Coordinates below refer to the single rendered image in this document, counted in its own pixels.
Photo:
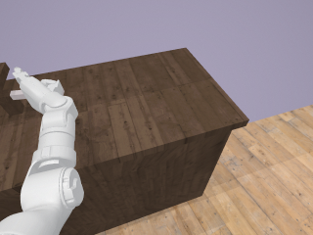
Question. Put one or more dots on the left robot forearm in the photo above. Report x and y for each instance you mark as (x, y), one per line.
(56, 136)

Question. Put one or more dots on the robot left upper arm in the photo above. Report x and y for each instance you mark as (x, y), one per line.
(48, 198)

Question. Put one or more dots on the left robot hand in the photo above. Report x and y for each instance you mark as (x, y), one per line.
(33, 89)

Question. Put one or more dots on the tap lever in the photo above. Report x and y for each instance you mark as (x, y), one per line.
(18, 95)

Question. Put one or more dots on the counter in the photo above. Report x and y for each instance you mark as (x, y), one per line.
(149, 133)

